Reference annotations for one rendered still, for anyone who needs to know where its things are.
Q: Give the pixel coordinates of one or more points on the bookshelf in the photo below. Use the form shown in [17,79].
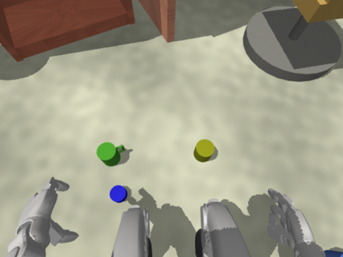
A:
[30,27]

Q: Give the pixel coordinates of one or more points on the office chair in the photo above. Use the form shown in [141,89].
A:
[295,44]

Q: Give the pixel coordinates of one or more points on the left robot hand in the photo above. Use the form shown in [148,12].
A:
[42,204]

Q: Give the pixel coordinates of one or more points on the right robot arm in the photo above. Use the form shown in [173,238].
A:
[308,249]

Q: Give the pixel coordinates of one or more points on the right robot hand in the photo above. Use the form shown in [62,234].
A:
[295,228]

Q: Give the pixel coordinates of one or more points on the left robot arm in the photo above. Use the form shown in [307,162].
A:
[32,238]

